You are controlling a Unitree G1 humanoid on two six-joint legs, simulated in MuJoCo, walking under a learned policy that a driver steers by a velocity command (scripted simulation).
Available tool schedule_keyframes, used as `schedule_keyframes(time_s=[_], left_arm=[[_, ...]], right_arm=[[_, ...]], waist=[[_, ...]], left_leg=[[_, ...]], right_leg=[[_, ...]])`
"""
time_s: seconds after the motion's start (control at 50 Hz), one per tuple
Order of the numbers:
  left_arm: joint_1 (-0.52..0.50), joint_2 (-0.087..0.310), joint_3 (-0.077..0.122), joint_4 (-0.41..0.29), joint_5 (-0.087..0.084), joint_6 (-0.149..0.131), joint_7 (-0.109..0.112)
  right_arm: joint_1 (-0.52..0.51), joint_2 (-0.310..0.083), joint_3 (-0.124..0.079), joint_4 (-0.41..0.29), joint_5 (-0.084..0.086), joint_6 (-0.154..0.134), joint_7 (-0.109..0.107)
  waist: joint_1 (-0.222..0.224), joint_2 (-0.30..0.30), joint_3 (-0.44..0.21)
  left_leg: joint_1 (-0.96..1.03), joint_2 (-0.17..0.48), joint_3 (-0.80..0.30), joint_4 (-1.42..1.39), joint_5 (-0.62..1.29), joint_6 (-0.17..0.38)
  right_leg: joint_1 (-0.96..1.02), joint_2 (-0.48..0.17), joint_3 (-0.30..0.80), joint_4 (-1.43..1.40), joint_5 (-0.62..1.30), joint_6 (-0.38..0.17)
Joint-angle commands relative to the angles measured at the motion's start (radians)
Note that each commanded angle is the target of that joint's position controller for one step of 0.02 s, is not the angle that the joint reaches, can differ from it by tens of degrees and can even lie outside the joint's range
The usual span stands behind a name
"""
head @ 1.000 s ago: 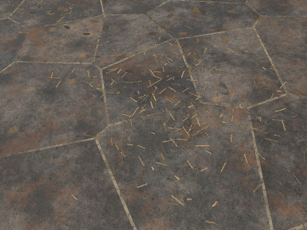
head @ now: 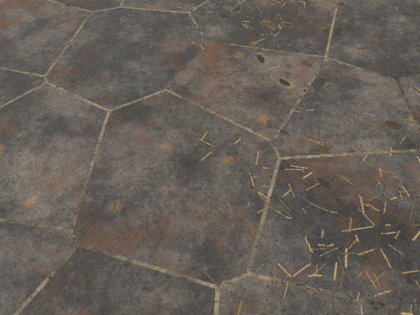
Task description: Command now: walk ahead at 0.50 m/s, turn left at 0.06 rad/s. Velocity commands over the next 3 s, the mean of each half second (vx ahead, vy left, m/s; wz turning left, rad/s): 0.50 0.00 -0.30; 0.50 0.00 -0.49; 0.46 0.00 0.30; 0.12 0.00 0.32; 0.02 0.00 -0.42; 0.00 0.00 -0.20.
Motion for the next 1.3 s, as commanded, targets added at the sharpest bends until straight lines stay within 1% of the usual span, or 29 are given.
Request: schedule_keyframes(time_s=[0.02, 0.1, 0.16, 0.22, 0.28, 0.3, 0.32, 0.34, 0.36, 0.38, 0.4, 0.42, 0.46, 0.54, 0.62, 0.68, 0.74, 0.8, 0.84, 0.86, 0.88, 0.9, 0.92, 0.94, 0.96, 1.0, 1.06, 1.16, 1.3], left_arm=[[0.092, 0.096, 0.022, 0.006, -0.018, -0.029, -0.008], [0.153, 0.11, 0.029, 0.045, -0.027, -0.025, -0.007], [0.197, 0.124, 0.037, 0.068, -0.026, -0.017, -0.005], [0.239, 0.14, 0.044, 0.084, -0.022, -0.012, -0.004], [0.226, 0.159, 0.054, 0.08, -0.017, -0.004, 0.001], [0.208, 0.166, 0.058, 0.076, -0.018, -0.002, 0.003], [0.201, 0.157, 0.056, 0.073, -0.022, -0.003, 0.001], [0.182, 0.118, 0.047, 0.046, -0.032, -0.008, -0.003], [0.222, 0.02, 0.027, 0.006, -0.051, -0.009, -0.001], [0.264, 0.09, 0.043, 0.007, -0.032, 0.007, 0.006], [0.227, 0.115, 0.051, 0.027, -0.016, 0.021, 0.005], [0.182, 0.091, 0.049, 0.027, -0.012, 0.024, -0.007], [0.157, 0.074, 0.051, 0.024, 0.002, 0.042, -0.022], [0.072, 0.05, 0.047, -0.013, 0.007, 0.067, -0.044], [-0.066, 0.039, 0.037, -0.066, 0.006, 0.07, -0.061], [-0.171, 0.023, 0.021, -0.104, 0.005, 0.065, -0.074], [-0.244, 0.033, 0.016, -0.139, 0.01, 0.064, -0.08], [-0.232, 0.052, 0.023, -0.147, 0.017, 0.064, -0.071], [-0.066, 0.084, 0.043, -0.104, 0.021, 0.053, -0.055], [0.108, 0.123, 0.065, -0.047, 0.03, 0.045, -0.04], [0.18, 0.242, 0.098, -0.041, 0.034, 0.046, -0.023], [0.17, 0.285, 0.104, -0.066, 0.0, 0.055, -0.016], [0.154, 0.239, 0.093, -0.045, -0.01, 0.062, -0.005], [0.102, 0.18, 0.076, -0.035, -0.012, 0.055, 0.002], [0.058, 0.129, 0.06, -0.03, -0.01, 0.044, 0.003], [0.016, 0.082, 0.04, -0.019, -0.012, 0.017, 0.002], [0.058, 0.101, 0.043, 0.017, -0.012, -0.014, -0.003], [0.118, 0.086, 0.034, 0.055, -0.013, -0.027, 0.003], [0.202, 0.082, 0.019, 0.12, -0.009, -0.028, 0.032]], right_arm=[[0.038, -0.053, -0.005, -0.053, -0.018, 0.002, 0.014], [-0.135, -0.02, 0.018, -0.11, -0.018, 0.002, 0.021], [-0.255, 0.0, 0.037, -0.145, -0.008, -0.004, 0.024], [-0.322, -0.012, 0.04, -0.164, 0.003, -0.011, 0.015], [-0.304, -0.039, 0.032, -0.169, 0.008, -0.024, 0.002], [-0.246, -0.05, 0.025, -0.153, 0.008, -0.03, -0.003], [-0.142, -0.076, 0.013, -0.119, 0.0, -0.042, -0.014], [0.0, -0.143, -0.007, -0.099, -0.022, -0.055, -0.029], [0.074, -0.227, -0.026, -0.104, -0.038, -0.048, -0.04], [0.055, -0.219, -0.034, -0.095, -0.015, -0.028, -0.039], [-0.014, -0.118, -0.011, -0.111, -0.006, -0.024, -0.034], [-0.063, -0.063, 0.001, -0.113, 0.001, -0.03, -0.028], [-0.078, -0.028, 0.01, -0.1, 0.002, -0.045, -0.03], [-0.023, -0.043, -0.001, -0.061, 0.017, -0.072, -0.028], [0.021, -0.044, -0.006, -0.03, 0.013, -0.069, -0.026], [0.038, -0.061, -0.012, -0.014, 0.012, -0.066, -0.026], [0.082, -0.089, -0.021, 0.01, 0.011, -0.057, -0.031], [0.103, -0.121, -0.028, 0.031, 0.01, -0.037, -0.039], [0.107, -0.151, -0.034, 0.036, 0.011, -0.017, -0.042], [0.097, -0.147, -0.031, 0.023, 0.011, -0.012, -0.041], [0.127, -0.051, -0.008, -0.038, 0.023, -0.017, -0.028], [0.078, -0.062, -0.011, -0.085, 0.017, -0.027, -0.017], [-0.017, -0.087, -0.016, -0.09, 0.015, -0.029, -0.014], [-0.011, -0.06, -0.004, -0.08, 0.031, -0.038, -0.011], [0.017, -0.047, -0.002, -0.052, 0.028, -0.037, -0.011], [0.091, -0.036, 0.0, -0.008, 0.001, -0.001, -0.003], [0.068, -0.025, -0.007, 0.003, 0.009, 0.023, 0.013], [-0.095, -0.018, -0.011, -0.031, 0.015, 0.023, 0.017], [-0.276, 0.023, 0.016, -0.097, 0.002, 0.013, 0.035]], waist=[[-0.003, -0.139, -0.048], [0.021, -0.125, 0.002], [0.051, -0.126, 0.016], [0.072, -0.122, 0.0], [0.047, -0.13, -0.013], [0.016, -0.123, -0.028], [-0.03, -0.08, -0.077], [-0.091, 0.019, -0.182], [-0.09, 0.193, -0.277], [-0.053, 0.212, -0.273], [-0.027, 0.079, -0.142], [-0.013, 0.042, -0.057], [0.017, 0.08, -0.015], [0.029, 0.055, -0.023], [0.011, 0.047, 0.012], [-0.009, 0.049, 0.036], [-0.027, 0.043, 0.054], [-0.01, 0.059, 0.025], [0.064, 0.059, -0.083], [0.143, 0.006, -0.182], [0.135, -0.182, -0.298], [0.123, -0.23, -0.372], [0.134, -0.083, -0.242], [0.091, -0.063, -0.132], [0.044, -0.029, -0.075], [-0.011, -0.063, -0.056], [-0.013, -0.07, -0.029], [0.032, -0.087, 0.042], [0.076, -0.084, 0.078]], left_leg=[[-0.166, 0.079, 0.002, -0.02, 0.035, -0.022], [-0.246, 0.123, 0.067, -0.2, 0.129, -0.076], [-0.192, 0.108, 0.092, -0.388, 0.227, -0.099], [-0.128, 0.082, 0.099, -0.483, 0.261, -0.1], [-0.028, 0.068, 0.079, -0.557, 0.205, -0.077], [0.062, 0.055, 0.081, -0.609, 0.19, -0.065], [0.221, 0.058, 0.07, -0.671, 0.193, -0.043], [0.422, 0.22, -0.092, -0.72, 0.077, 0.004], [0.634, 0.47, -0.417, -0.802, -0.072, 0.06], [0.568, 0.526, -0.619, -0.862, -0.179, 0.13], [0.462, 0.472, -0.501, -0.875, -0.221, 0.119], [0.362, 0.414, -0.357, -0.9, -0.11, 0.101], [0.276, 0.343, -0.171, -0.933, 0.109, 0.065], [0.292, 0.329, -0.011, -0.954, 0.36, 0.075], [0.311, 0.314, 0.109, -0.969, 0.424, 0.078], [0.3, 0.304, 0.191, -0.967, 0.445, 0.064], [0.363, 0.33, 0.235, -0.94, 0.513, 0.05], [0.445, 0.341, 0.292, -0.794, 0.862, 0.031], [0.44, 0.337, 0.321, -0.505, 1.041, 0.022], [0.304, 0.315, 0.338, -0.253, 0.881, -0.008], [-0.072, 0.226, 0.335, 0.093, 0.28, -0.06], [-0.303, 0.063, 0.165, 0.308, -0.207, -0.09], [-0.383, 0.13, 0.071, 0.303, -0.089, -0.075], [-0.348, 0.164, 0.076, 0.234, -0.008, -0.063], [-0.274, 0.195, 0.069, 0.138, 0.021, -0.056], [-0.141, 0.207, 0.059, 0.062, 0.047, -0.059], [-0.175, 0.184, 0.047, 0.016, 0.117, -0.053], [-0.332, 0.144, 0.017, -0.159, 0.292, -0.048], [-0.304, 0.102, 0.165, -0.457, 0.337, -0.006]], right_leg=[[0.168, -0.244, 0.308, -0.235, 0.214, -0.147], [0.151, -0.211, 0.263, -0.289, 0.226, -0.178], [0.128, -0.182, 0.235, -0.286, 0.241, -0.159], [0.152, -0.192, 0.252, -0.233, 0.311, -0.147], [0.164, -0.215, 0.307, -0.158, 0.326, -0.124], [0.148, -0.207, 0.314, -0.104, 0.333, -0.111], [0.107, -0.16, 0.286, 0.023, 0.348, -0.089], [-0.001, -0.09, 0.228, 0.259, 0.219, -0.062], [-0.255, 0.038, 0.102, 0.527, -0.258, -0.029], [-0.367, 0.025, 0.091, 0.673, -0.368, -0.037], [-0.389, -0.038, 0.12, 0.722, -0.292, -0.043], [-0.378, -0.067, 0.115, 0.704, -0.219, -0.033], [-0.334, -0.102, 0.099, 0.666, -0.158, -0.01], [-0.384, -0.112, 0.081, 0.666, -0.053, 0.017], [-0.447, -0.121, 0.055, 0.535, 0.07, 0.034], [-0.38, -0.115, 0.004, 0.353, 0.158, 0.02], [-0.337, -0.099, -0.051, 0.243, 0.112, -0.018], [-0.243, -0.032, -0.109, 0.182, -0.024, -0.074], [-0.037, 0.049, -0.123, 0.126, -0.096, -0.126], [0.209, 0.044, -0.066, 0.06, -0.073, -0.163], [0.533, -0.24, 0.348, 0.023, -0.235, -0.262], [0.619, -0.421, 0.801, -0.148, -0.129, -0.35], [0.542, -0.389, 0.611, -0.161, -0.006, -0.308], [0.393, -0.36, 0.464, -0.163, 0.127, -0.276], [0.277, -0.304, 0.354, -0.183, 0.233, -0.222], [0.147, -0.244, 0.218, -0.229, 0.318, -0.171], [0.14, -0.224, 0.135, -0.283, 0.346, -0.146], [0.225, -0.213, 0.026, -0.331, 0.343, -0.085], [0.385, -0.248, -0.093, -0.288, 0.594, -0.063]])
